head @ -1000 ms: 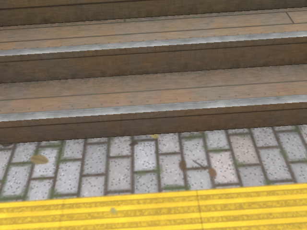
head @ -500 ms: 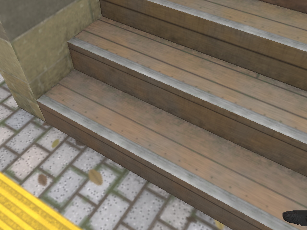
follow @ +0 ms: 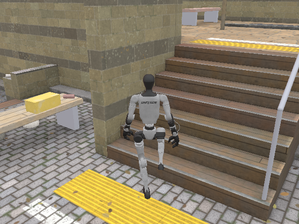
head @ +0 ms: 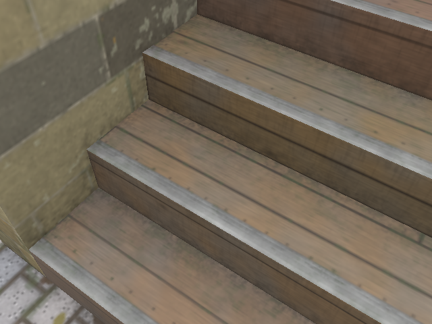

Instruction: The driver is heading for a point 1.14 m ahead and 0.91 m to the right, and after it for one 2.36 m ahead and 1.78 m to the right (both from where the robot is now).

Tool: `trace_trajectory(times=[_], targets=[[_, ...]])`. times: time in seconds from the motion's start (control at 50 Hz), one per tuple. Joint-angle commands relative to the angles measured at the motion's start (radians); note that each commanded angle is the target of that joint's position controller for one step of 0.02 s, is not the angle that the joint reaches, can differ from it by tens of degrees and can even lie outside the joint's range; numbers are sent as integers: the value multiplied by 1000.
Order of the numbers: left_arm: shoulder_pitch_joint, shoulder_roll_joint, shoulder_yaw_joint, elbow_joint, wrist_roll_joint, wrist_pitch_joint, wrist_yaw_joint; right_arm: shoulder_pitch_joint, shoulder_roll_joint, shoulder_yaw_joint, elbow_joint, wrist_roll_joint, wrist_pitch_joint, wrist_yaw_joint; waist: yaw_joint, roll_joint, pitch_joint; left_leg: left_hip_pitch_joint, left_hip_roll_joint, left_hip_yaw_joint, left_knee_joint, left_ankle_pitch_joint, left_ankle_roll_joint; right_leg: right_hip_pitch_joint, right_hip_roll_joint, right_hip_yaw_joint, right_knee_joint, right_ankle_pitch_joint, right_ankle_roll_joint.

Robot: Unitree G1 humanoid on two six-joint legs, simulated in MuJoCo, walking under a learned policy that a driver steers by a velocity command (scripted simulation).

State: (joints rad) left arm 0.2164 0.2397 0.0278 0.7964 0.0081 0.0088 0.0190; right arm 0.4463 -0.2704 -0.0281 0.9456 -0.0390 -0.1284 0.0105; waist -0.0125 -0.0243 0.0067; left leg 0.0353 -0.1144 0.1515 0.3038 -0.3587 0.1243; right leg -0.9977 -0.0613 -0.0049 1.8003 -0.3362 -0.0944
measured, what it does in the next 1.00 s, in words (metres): climbs, turning right: right foot 0.18 m higher, then left foot 0.18 m higher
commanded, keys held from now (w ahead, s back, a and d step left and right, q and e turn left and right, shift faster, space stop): w+e+shift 1.00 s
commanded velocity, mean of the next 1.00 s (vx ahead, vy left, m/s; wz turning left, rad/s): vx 1.00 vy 0.00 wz -0.90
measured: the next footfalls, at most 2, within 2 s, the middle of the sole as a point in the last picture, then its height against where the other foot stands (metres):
right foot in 0.20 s outside the picture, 0.18 m higher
left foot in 0.60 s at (225, 178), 0.18 m higher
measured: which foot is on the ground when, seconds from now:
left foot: down 0.00-0.20, up 0.22-0.58, down 0.60-1.00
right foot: up 0.00-0.18, down 0.20-0.60, up 0.62-0.98, down 1.00-1.00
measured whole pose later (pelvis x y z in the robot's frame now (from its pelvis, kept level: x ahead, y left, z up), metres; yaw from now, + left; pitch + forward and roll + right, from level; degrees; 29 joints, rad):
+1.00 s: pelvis +0.80 -0.26 +0.40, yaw -53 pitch +5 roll -1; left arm -0.17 0.19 -0.01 0.44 0.02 0.01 -0.01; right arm 0.50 -0.20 -0.06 0.98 0.03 -0.12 0.00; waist -0.04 0.00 -0.01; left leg 0.03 0.19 0.26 0.46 0.01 0.03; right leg -0.96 0.11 -0.11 1.32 -0.48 -0.18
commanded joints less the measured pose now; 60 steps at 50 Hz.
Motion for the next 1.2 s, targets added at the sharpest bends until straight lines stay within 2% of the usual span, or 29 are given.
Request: trace_trajectory(times=[0.02, 0.08, 0.12, 0.16, 0.2, 0.22, 0.24, 0.3, 0.36, 0.42, 0.5, 0.54, 0.56, 0.58, 0.6, 0.62, 0.64, 0.68, 0.74, 0.84, 0.88, 0.92, 0.96, 0.98, 1.0, 1.02, 1.04, 1.1, 1.2], targets=[[-178, -77, -37, -150, -10, -5, 25, 69, -40, 13, 35, -24, -7, 2, 59, 26, 142, 74, 375, -129, -30, 621, -21, -479, 39, 51, 433, -114, -81], [-341, -104, -76, -236, -21, -34, 8, 155, -42, 32, 78, -32, 9, -28, 48, -1, 156, 207, 355, -24, -58, 742, -92, -640, 61, -38, 321, -273, -91], [-386, -80, -100, -286, 1, -29, -11, 56, -46, 45, 59, -3, 14, -48, 115, -15, 133, -49, 291, 134, -199, 1155, -139, -205, 70, -186, -30, -267, -95], [-130, 44, -68, -160, -6, 3, -28, -38, -185, 25, -64, 108, -2, -105, 220, 22, -126, -354, 311, 107, 46, 2120, -89, 635, 245, -367, -353, -156, -59], [296, 132, 2, -37, -10, 14, -17, -157, -370, -45, -140, 121, 27, -80, 432, 297, -342, -305, 361, 43, 806, 2485, -80, 896, 296, -89, -552, -288, -175], [313, 280, 50, -8, 17, 15, -5, -279, -241, -40, -223, 76, 17, -21, 404, -103, -303, -636, 43, -1, 1489, 972, -162, 953, 91, 570, -1082, -206, -377], [69, 322, 72, -66, 16, 25, 30, -286, -177, -20, -324, 3, -25, 23, 215, -251, -401, -829, -72, -243, 1707, 335, -154, 1040, -45, 1278, -1510, -175, -403], [87, 116, 36, 23, 30, -24, 50, -325, 13, 37, -393, -38, -32, 44, 44, 230, 27, -941, 32, -290, 1627, 279, -76, 595, -9, 1018, -1437, 28, -246], [72, 80, 29, 72, 42, -75, 29, -389, 107, 75, -478, -55, 31, -1, -3, 100, 16, -1124, 45, -260, 1933, 44, -95, 554, 85, 678, -1404, 199, -264], [90, 108, 30, 90, -3, -111, 10, -599, 122, 96, -591, -70, 28, -33, -10, 150, 139, -1139, 150, -197, 1538, -166, -80, 455, 147, 430, -1493, 386, -190], [412, 155, 66, 162, 14, -103, 27, -828, 192, 126, -714, -83, 28, -19, 120, 30, 18, -1306, 148, -119, 1462, -309, -34, 802, 71, 413, -1565, 716, -200], [217, 131, 73, 37, -38, -107, 33, -538, 148, 103, -639, 0, 36, -19, -50, 3, -275, -171, 42, 16, 985, -22, -60, 364, 100, 310, -1564, 1467, -161], [97, 275, 116, -20, -43, -142, 12, -295, 53, 45, -595, 44, 50, -42, -211, -51, -451, 162, 61, -109, 930, 16, -61, 313, 59, 386, -1315, 1690, -143], [-62, 355, 150, -72, -36, -158, -5, -44, -58, -24, -484, 37, 70, -57, -377, -3, -632, 244, 66, -175, 784, -113, -44, 434, 67, 371, -1009, 1901, -106], [-121, 189, 124, -100, -6, -205, -40, 6, -129, -55, -405, 20, 59, -45, -336, 228, -564, 208, 189, -324, 520, -68, -13, 441, 197, 289, -601, 955, -50], [-139, 33, 78, -185, 10, -209, -57, -63, -185, -75, -395, 3, 69, -64, -231, 431, -593, 165, 459, -910, 203, -167, 106, 233, 273, 253, -183, 256, -2], [-90, 16, 71, -224, 33, -189, -60, -222, -117, -72, -413, 6, 83, -68, -119, 331, -518, 47, 490, -1078, 123, -495, 141, 149, 198, 223, 58, 278, -14], [-106, -59, 31, -262, 75, -150, -53, -310, 67, -30, -275, 19, 36, -45, 4, 62, -188, -203, 473, -888, 127, -553, 115, -24, 115, 157, 271, 339, -62], [-130, -158, -19, -312, 28, -67, -26, -193, 163, -9, -67, -6, -13, -24, 97, -2, 41, -380, 456, -484, 55, -143, -5, -212, 44, 207, 455, 99, -94], [-486, -106, -15, -468, -4, -5, 23, -168, 27, -20, 33, -32, -58, 2, 77, 46, 225, -357, 475, -49, -291, 220, -42, -407, 67, 89, 473, -219, -95], [-510, -109, -33, -488, 0, 1, 22, -86, 16, -23, 70, -13, -29, 1, 106, 12, 214, -349, 327, 136, -337, 455, -58, -255, 51, -52, 35, -237, -114], [-343, -21, -27, -369, 2, 17, -41, -61, -94, -36, -18, 81, -9, -51, 101, -34, -66, -482, 277, 189, -304, 1116, 51, 492, 169, -284, -417, -26, -90], [100, 42, 19, -296, 15, 45, -16, -139, -409, -113, -121, 77, -27, -36, 309, 174, -458, -120, 417, 97, 220, 2110, 61, 745, 209, -210, -420, -102, -75], [194, 140, 52, -279, 24, 28, -19, -183, -375, -123, -176, 111, -25, -12, 323, 220, -517, -71, 418, 31, 526, 2074, 37, 840, 255, -99, -651, -173, -84], [46, 219, 96, -282, -3, 8, -35, -170, -257, -116, -208, 75, -41, 31, 229, 122, -433, -232, 307, -43, 881, 1175, -38, 859, 257, 140, -979, -155, -131], [-79, 293, 126, -265, 3, 18, -17, -257, -113, -85, -355, 30, -45, 72, 132, -215, -399, -782, 58, -139, 1442, 305, -118, 1005, 52, 800, -1328, -173, -277], [-91, 270, 113, -277, 21, 29, 1, -317, -42, -56, -452, -32, -55, 76, 97, -122, -443, -973, 57, -279, 1874, 267, -105, 1026, -39, 1037, -1476, -312, -282], [60, 170, 84, -45, 42, -51, 12, -421, 142, 51, -552, -59, -26, 4, 45, 83, -77, -1233, 119, -264, 2071, 92, -62, 775, 42, 700, -1418, -2, -226], [186, 97, 44, 115, 33, -118, -20, -686, 223, 106, -699, -40, 30, -56, 14, 12, 123, -1469, 165, -266, 2140, -373, -2, 601, 18, 482, -1534, 203, -147]])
